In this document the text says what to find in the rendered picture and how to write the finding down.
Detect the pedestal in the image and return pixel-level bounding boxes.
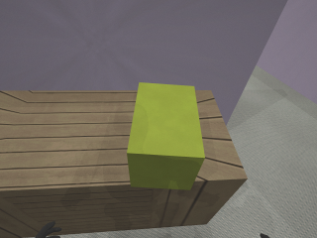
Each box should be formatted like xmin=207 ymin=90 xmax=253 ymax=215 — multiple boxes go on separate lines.
xmin=0 ymin=90 xmax=248 ymax=238

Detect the carton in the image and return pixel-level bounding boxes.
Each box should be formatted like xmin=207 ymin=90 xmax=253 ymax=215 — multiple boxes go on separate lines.
xmin=127 ymin=82 xmax=205 ymax=190

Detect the left robot hand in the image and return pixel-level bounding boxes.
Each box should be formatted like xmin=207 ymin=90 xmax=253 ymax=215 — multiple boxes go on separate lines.
xmin=35 ymin=221 xmax=61 ymax=238

